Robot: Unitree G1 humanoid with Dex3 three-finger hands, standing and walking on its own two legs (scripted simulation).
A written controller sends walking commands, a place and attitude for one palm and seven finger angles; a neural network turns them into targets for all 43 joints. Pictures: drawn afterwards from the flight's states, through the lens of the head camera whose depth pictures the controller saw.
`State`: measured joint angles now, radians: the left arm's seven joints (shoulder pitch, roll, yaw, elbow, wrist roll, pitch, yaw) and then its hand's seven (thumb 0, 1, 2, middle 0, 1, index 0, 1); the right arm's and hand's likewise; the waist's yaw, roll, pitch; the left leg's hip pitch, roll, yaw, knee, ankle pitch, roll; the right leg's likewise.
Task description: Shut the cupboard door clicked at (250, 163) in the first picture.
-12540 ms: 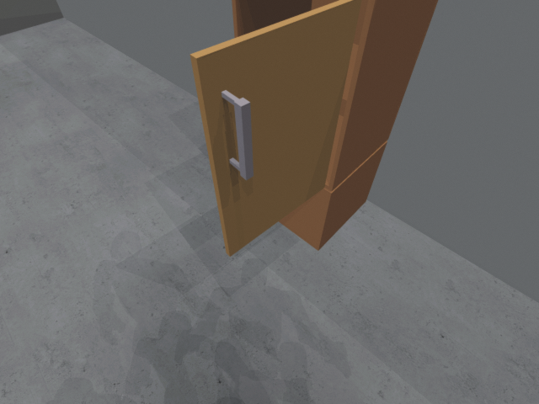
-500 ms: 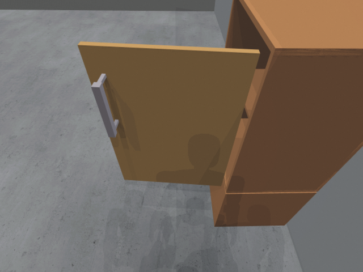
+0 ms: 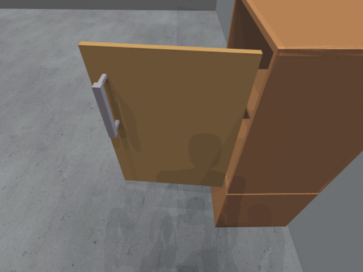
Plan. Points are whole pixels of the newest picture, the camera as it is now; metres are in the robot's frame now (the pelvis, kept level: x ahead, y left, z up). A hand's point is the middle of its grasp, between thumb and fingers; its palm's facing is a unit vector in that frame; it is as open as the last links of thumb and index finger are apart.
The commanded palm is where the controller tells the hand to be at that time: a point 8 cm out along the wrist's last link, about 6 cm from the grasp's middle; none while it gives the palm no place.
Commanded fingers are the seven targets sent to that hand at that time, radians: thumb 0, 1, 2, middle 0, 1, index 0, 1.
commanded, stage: shuffle to correct the standing spot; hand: left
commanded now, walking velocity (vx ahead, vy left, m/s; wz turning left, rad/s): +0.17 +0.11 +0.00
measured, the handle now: (108, 107) +0.49 +0.23 +0.08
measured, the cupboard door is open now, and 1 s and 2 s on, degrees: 85 85 85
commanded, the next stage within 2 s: come to a stop and stand still in 0.02 s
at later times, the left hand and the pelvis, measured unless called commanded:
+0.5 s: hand out of the picture +0.11 +0.26 -0.17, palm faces -0.02 -0.95 -0.30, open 7.3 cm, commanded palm none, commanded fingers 0.00 0.90 0.90 -0.20 -0.30 -0.20 -0.30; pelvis +0.05 +0.05 -0.01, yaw -2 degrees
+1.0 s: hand out of the picture +0.12 +0.19 -0.18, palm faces -0.03 -0.98 -0.20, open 7.2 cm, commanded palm none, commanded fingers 0.00 0.90 0.90 -0.20 -0.30 -0.20 -0.30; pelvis +0.03 +0.02 -0.01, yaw -3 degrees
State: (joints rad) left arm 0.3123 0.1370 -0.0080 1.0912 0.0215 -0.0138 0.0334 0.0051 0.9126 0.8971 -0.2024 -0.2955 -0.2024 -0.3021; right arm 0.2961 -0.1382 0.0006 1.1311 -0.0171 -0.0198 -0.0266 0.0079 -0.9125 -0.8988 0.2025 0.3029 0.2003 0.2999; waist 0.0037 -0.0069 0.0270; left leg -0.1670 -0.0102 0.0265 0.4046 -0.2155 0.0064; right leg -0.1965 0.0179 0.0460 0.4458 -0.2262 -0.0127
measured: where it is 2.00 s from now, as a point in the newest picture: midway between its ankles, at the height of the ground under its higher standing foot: outside the picture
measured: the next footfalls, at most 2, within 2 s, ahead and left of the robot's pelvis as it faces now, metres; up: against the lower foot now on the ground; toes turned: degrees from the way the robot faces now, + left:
right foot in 0.70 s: +0.14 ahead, -0.10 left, +0.00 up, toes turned -5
